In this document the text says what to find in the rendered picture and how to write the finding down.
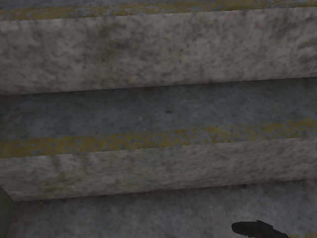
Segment robot right hand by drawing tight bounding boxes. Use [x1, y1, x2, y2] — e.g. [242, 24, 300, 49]
[231, 220, 291, 238]

